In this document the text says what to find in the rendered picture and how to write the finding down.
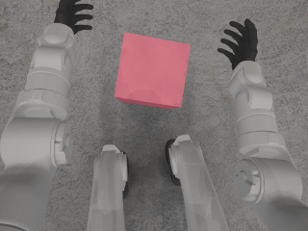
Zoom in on carton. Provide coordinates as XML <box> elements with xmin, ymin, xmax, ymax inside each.
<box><xmin>115</xmin><ymin>32</ymin><xmax>191</xmax><ymax>110</ymax></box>

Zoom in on right robot upper arm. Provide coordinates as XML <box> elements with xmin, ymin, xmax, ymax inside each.
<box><xmin>233</xmin><ymin>157</ymin><xmax>308</xmax><ymax>231</ymax></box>

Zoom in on robot left shin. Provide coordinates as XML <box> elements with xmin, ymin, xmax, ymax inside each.
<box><xmin>93</xmin><ymin>144</ymin><xmax>126</xmax><ymax>191</ymax></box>

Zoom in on robot right hand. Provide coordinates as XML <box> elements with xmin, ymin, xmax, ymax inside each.
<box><xmin>218</xmin><ymin>18</ymin><xmax>258</xmax><ymax>70</ymax></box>

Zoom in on left robot forearm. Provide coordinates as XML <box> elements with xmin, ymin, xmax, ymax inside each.
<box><xmin>0</xmin><ymin>22</ymin><xmax>76</xmax><ymax>164</ymax></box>

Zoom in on robot left thigh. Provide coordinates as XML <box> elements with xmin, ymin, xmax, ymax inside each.
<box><xmin>87</xmin><ymin>150</ymin><xmax>128</xmax><ymax>231</ymax></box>

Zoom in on robot left hand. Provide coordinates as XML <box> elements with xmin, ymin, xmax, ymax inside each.
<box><xmin>54</xmin><ymin>0</ymin><xmax>93</xmax><ymax>35</ymax></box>

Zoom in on right robot forearm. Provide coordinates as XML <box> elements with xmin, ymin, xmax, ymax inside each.
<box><xmin>228</xmin><ymin>61</ymin><xmax>303</xmax><ymax>194</ymax></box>

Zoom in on left robot upper arm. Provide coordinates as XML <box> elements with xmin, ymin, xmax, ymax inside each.
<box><xmin>0</xmin><ymin>116</ymin><xmax>73</xmax><ymax>231</ymax></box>

